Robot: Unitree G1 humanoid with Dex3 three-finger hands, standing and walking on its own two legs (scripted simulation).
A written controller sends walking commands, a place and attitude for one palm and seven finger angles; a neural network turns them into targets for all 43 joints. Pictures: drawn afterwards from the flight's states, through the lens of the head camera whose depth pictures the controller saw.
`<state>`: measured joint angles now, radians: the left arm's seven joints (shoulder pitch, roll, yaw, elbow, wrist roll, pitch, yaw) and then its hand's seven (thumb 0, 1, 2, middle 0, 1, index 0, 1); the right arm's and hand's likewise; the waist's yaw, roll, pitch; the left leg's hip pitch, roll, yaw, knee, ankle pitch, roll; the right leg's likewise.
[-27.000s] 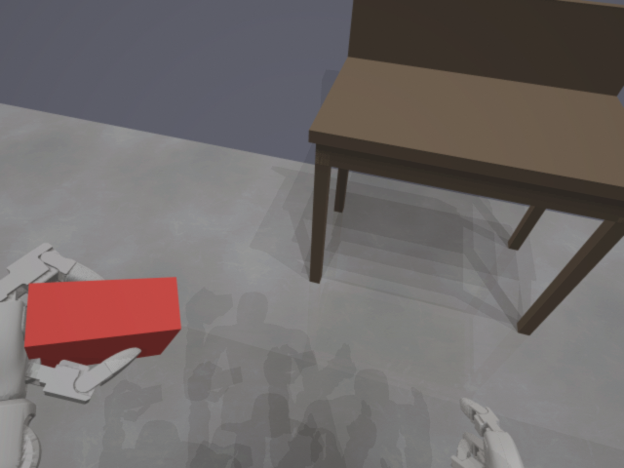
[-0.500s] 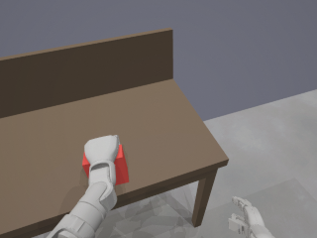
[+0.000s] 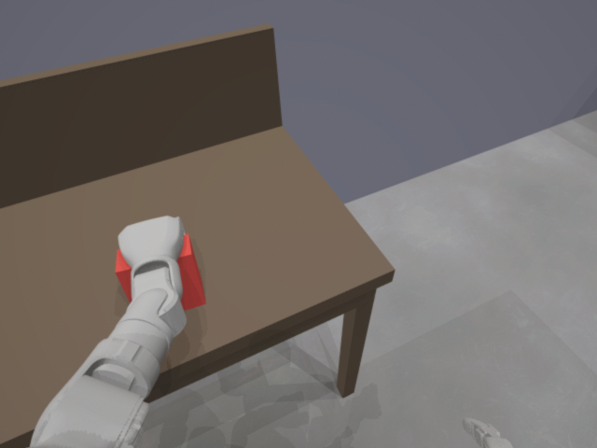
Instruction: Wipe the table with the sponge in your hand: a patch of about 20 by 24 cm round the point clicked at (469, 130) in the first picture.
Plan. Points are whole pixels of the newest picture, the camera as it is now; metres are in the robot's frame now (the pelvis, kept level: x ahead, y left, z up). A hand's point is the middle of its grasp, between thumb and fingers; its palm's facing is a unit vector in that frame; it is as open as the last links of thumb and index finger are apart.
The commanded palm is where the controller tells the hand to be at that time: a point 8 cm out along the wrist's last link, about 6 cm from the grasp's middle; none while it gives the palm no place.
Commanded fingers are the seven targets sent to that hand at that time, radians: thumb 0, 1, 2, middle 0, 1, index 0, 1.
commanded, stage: wipe forward along the third lane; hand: left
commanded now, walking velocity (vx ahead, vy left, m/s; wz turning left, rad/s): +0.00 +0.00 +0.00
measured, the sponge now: (166, 286) +0.36 +0.24 -0.02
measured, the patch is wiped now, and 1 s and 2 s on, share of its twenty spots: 0.80 1.00 1.00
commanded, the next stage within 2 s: wipe back along the third lane in 0.78 s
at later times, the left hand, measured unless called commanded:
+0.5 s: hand (158, 245) +0.42 +0.25 +0.02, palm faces -0.10 +0.00 -0.99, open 9.6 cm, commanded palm +0.40 +0.26 +0.05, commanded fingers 0.00 0.10 1.30 -1.20 -1.60 -1.20 -1.60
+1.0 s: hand (150, 226) +0.46 +0.28 +0.02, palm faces -0.12 +0.02 -0.99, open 9.7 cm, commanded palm +0.42 +0.27 +0.05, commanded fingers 0.00 0.10 1.30 -1.20 -1.60 -1.20 -1.60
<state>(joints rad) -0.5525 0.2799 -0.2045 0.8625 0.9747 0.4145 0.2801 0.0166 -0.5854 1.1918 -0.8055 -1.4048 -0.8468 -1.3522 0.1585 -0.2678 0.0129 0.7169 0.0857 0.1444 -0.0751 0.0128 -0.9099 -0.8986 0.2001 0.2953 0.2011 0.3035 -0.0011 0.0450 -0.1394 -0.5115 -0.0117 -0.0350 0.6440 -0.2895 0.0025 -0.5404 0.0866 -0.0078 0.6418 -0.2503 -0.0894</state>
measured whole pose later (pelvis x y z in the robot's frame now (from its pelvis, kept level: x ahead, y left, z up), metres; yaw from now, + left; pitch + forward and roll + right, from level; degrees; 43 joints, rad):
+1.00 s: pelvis +0.01 +0.03 +0.00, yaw -1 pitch +16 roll -1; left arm -0.81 0.42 -0.11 1.15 1.00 0.30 0.32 0.02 -0.59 1.19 -0.81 -1.41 -0.84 -1.38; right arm 0.26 -0.26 0.00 0.75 0.07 0.10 -0.04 0.01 -0.91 -0.90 0.20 0.30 0.20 0.30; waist -0.07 0.04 -0.16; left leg -0.66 -0.01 -0.02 0.69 -0.30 0.01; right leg -0.67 0.09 0.01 0.62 -0.24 -0.05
